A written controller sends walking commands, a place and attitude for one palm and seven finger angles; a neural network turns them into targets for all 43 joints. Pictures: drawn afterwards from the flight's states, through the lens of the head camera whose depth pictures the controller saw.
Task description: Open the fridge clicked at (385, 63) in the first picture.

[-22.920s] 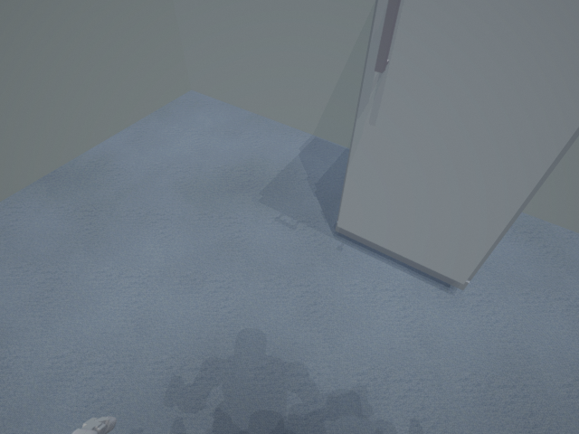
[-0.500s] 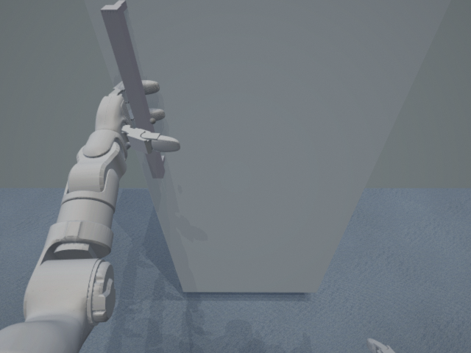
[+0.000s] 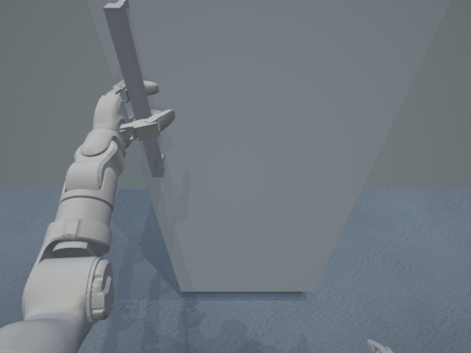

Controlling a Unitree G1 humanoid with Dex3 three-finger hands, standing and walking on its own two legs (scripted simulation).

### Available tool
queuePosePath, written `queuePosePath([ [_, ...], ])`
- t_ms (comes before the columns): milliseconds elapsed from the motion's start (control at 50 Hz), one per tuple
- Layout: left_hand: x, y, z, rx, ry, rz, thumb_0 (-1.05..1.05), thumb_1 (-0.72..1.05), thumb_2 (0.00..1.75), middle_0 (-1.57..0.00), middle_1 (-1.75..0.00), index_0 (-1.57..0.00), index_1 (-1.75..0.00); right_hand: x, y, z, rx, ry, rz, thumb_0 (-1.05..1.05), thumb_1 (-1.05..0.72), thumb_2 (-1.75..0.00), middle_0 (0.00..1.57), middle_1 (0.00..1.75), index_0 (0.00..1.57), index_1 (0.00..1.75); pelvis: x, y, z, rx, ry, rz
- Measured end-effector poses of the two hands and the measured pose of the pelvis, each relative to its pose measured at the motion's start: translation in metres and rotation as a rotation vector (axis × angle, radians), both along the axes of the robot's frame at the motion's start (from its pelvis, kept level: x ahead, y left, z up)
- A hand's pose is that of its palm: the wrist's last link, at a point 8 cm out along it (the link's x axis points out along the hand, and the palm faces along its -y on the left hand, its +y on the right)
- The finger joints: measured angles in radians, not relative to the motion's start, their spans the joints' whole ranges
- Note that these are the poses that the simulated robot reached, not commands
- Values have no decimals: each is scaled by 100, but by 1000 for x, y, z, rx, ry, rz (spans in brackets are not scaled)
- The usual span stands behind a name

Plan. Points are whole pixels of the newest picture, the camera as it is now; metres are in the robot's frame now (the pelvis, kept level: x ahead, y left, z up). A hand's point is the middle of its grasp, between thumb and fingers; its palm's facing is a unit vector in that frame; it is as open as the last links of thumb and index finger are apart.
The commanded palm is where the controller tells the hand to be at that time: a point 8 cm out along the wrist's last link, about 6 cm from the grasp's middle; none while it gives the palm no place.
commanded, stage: grip the handle and tug to test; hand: left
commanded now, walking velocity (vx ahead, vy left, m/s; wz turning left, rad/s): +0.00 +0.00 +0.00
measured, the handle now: (144, 102) +0.49 +0.18 +0.21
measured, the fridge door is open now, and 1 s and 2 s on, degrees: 0 0 7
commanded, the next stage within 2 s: pull the door a little, standing still in 0.90 s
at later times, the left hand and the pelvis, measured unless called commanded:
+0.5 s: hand (150, 119) +0.43 +0.16 +0.21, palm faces +0.07 -1.00 +0.02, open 5.6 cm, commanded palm +0.41 +0.21 +0.21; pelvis +0.00 +0.00 +0.00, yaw +0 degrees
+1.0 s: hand (151, 121) +0.43 +0.16 +0.21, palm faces +0.07 -1.00 +0.01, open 5.8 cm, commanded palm +0.39 +0.20 +0.21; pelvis +0.03 +0.00 +0.00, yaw -2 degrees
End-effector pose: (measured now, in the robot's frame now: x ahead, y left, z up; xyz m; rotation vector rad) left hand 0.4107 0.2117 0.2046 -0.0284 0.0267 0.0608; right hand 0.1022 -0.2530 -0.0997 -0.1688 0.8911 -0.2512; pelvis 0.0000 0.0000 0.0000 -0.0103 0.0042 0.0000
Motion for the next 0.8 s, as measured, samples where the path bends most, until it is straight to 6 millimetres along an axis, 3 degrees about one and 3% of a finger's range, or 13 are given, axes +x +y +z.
queuePosePath([
  [180,-2,0,2,17,-8,5,1,70,82,-39,-136,-41,-136,-2,0,-1,4,-2,-8,1,-90,-90,20,30,21,30,0,1,0,-1,-3,-1],
  [620,-2,-1,2,13,-10,5,1,72,81,-36,-140,-39,-139,-3,-1,1,10,-14,-16,2,-90,-90,20,30,21,30,0,0,1,1,-5,-11],
  [800,-5,-3,1,21,-24,14,0,75,79,-32,-140,-33,-139,14,-1,5,23,-45,-29,2,-90,-90,20,30,20,30,12,0,2,8,-7,-29],
])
